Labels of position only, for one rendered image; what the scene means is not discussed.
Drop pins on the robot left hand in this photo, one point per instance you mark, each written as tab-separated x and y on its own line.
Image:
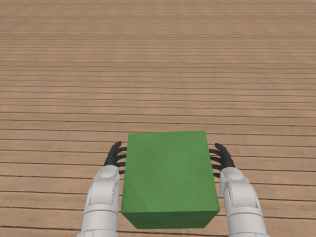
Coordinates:
112	157

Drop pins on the robot right hand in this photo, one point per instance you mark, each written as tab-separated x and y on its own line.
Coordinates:
225	159

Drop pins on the robot right forearm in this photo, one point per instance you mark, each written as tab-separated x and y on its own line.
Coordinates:
242	207

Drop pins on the carton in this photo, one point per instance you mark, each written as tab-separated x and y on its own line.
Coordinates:
169	181

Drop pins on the robot left forearm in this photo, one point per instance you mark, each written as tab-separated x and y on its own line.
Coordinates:
101	210

